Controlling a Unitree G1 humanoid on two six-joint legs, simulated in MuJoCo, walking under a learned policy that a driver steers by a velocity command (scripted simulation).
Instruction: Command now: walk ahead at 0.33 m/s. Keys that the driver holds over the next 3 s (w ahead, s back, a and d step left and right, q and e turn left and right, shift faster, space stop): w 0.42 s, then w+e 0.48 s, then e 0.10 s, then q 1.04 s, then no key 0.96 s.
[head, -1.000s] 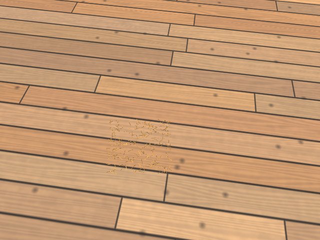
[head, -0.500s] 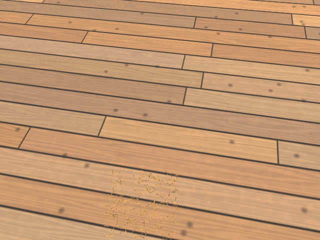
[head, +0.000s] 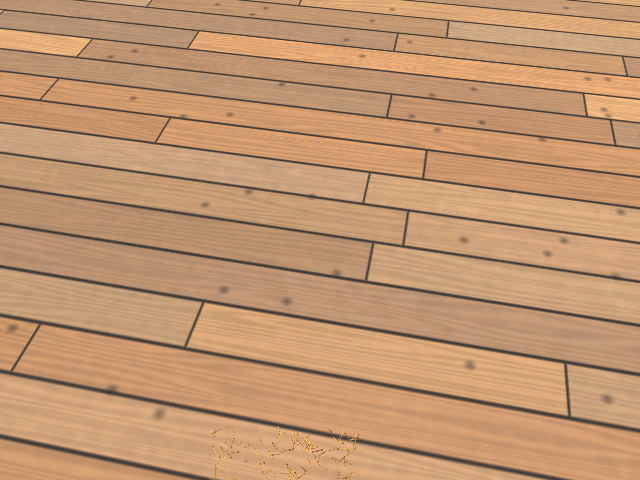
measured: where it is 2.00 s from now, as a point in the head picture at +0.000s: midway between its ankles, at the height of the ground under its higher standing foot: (373, 427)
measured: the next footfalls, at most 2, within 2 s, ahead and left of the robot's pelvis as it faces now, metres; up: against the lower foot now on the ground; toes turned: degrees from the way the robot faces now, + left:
left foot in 0.30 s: +0.26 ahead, +0.14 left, +0.00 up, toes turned +2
right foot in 0.88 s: +0.54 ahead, -0.12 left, +0.00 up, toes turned -15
